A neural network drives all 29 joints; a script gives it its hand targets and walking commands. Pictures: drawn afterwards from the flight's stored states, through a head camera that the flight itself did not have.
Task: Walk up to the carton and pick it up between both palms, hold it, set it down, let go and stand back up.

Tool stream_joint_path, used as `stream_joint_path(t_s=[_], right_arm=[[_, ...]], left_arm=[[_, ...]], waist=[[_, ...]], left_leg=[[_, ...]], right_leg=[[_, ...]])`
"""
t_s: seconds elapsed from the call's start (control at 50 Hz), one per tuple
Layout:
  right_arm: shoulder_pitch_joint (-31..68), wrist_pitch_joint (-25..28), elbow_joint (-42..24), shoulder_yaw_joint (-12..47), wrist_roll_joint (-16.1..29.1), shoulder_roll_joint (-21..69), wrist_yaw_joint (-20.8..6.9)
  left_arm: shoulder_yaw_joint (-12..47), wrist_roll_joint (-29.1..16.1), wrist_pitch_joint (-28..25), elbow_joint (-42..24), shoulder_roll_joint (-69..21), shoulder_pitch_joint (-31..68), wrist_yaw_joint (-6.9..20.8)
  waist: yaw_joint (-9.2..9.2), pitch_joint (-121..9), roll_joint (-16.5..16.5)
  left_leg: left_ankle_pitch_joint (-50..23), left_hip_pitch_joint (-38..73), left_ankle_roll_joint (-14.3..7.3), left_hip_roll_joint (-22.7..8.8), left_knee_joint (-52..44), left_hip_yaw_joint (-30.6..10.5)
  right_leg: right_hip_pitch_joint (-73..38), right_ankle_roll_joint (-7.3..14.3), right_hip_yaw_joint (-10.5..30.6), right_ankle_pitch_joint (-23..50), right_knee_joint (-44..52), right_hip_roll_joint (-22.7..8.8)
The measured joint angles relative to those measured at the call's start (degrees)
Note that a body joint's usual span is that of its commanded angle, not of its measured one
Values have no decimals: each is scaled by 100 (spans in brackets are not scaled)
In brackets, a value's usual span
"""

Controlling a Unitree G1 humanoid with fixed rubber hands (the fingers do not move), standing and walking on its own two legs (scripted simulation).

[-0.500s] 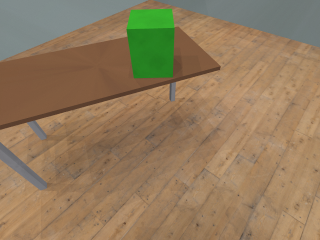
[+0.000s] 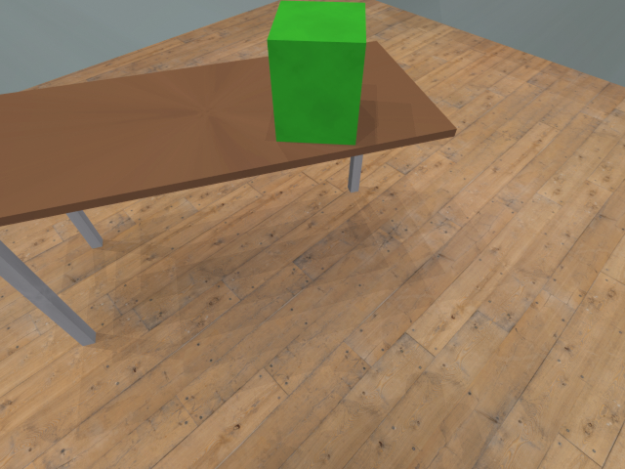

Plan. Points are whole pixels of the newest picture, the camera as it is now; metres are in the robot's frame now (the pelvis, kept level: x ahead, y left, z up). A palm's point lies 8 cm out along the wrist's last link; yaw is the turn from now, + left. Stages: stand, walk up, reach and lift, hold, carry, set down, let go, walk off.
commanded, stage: walk up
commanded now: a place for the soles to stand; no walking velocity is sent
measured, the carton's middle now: (319, 74) +0.94 +0.00 +0.01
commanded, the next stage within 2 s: none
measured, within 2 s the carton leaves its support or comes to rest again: neither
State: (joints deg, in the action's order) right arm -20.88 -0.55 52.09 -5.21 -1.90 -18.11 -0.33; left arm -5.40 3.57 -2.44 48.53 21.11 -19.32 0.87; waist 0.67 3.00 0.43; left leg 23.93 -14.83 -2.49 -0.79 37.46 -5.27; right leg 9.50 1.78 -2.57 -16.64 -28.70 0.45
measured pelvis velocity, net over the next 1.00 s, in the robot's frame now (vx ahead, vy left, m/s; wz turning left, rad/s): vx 0.39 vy -0.08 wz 0.22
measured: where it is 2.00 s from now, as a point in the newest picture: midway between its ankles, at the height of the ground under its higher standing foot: (363, 347)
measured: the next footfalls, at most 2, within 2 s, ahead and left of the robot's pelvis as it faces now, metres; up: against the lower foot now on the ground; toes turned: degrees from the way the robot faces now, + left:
left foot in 0.30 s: +0.25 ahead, +0.15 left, +0.00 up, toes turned +9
right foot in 0.76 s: +0.45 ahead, -0.18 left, +0.00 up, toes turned +8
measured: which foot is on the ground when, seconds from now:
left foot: up 0.00-0.28, down 0.30-0.76, up 0.78-1.00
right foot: down 0.00-0.30, up 0.32-0.74, down 0.76-1.00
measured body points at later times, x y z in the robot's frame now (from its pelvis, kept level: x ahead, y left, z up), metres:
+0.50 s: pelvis +0.18 +0.02 -0.01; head +0.18 +0.05 +0.44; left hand +0.23 +0.35 -0.12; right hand +0.30 -0.28 -0.07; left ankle +0.21 +0.15 -0.73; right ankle +0.19 -0.12 -0.64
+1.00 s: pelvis +0.39 -0.08 +0.00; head +0.42 -0.09 +0.45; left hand +0.36 +0.24 -0.08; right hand +0.59 -0.34 -0.09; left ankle +0.42 +0.06 -0.67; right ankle +0.41 -0.19 -0.73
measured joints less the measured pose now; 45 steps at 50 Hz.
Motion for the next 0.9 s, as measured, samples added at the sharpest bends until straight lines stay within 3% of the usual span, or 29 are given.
stream_joint_path(t_s=[0.04,0.08,0.16,0.26,0.32,0.38,0.44,0.54,0.64,0.7,0.76,0.8,0.84,0.9], right_arm=[[17,-68,-166,-4,2,-66,5],[65,-19,-436,-2,35,-176,-45],[194,58,-953,-7,-7,-364,-168],[374,-15,-1385,-19,-19,-438,-169],[380,107,-1647,-7,-61,-466,-90],[297,160,-1805,119,-38,-404,88],[20,194,-1842,274,5,-338,207],[-423,306,-1783,311,-18,-413,276],[-658,301,-1837,184,-64,-622,253],[-708,269,-1903,119,-81,-747,259],[-700,206,-1897,76,-90,-863,280],[-558,133,-1786,2,-34,-993,297],[-332,9,-1642,1,74,-972,335],[-4,39,-1658,116,175,-851,330]], left_arm=[[15,42,-8,-102,-28,-113,-40],[51,32,41,-211,-77,-241,-54],[100,-5,97,-468,12,-393,0],[77,-62,192,-749,201,-568,77],[20,-89,282,-856,290,-547,93],[29,-132,452,-895,282,-298,116],[35,-132,472,-1062,292,-124,150],[7,-79,494,-1566,333,78,279],[8,-84,562,-1854,290,107,460],[-4,-86,630,-1859,346,25,497],[-57,-111,582,-1888,453,-168,459],[-52,-103,466,-1818,378,-170,369],[38,-147,407,-1781,263,-222,288],[181,-204,349,-1743,111,-395,187]], waist=[[105,2,-6],[162,73,-41],[204,314,-16],[245,374,40],[210,388,235],[55,468,345],[-48,387,376],[-202,350,396],[-219,327,349],[-302,235,279],[-236,49,243],[-178,116,-96],[-30,155,-192],[172,262,-181]], left_leg=[[368,-467,89,85,1005,101],[238,-812,158,42,1320,292],[-472,-1128,231,-113,616,575],[-1369,-1078,136,-102,-74,685],[-1339,-914,29,95,79,808],[-902,-825,-6,235,482,734],[-887,-383,42,171,122,610],[-827,172,147,52,-321,370],[-529,407,195,-59,-377,273],[-165,450,228,-177,-166,164],[323,454,248,-355,223,156],[660,182,103,-547,1178,-124],[892,-264,114,-170,2422,-320],[708,-893,184,187,3279,49]], right_leg=[[-211,-32,-4,6,174,-17],[-515,2,-28,-59,487,-61],[-985,-96,-214,-173,720,-199],[-1297,-258,-473,-857,284,-297],[-1026,-214,-434,-1626,-997,-540],[-40,-99,119,-1712,-3398,-291],[947,-79,231,-1469,-4443,-163],[2016,-170,427,-662,-4051,-489],[2291,-244,491,25,-2713,-834],[2055,-213,456,9,-2200,-821],[1491,-94,306,-151,-1510,-737],[1388,-217,63,-140,-1716,-485],[1297,-266,15,-455,-1916,-422],[837,-185,59,-247,-1383,-414]])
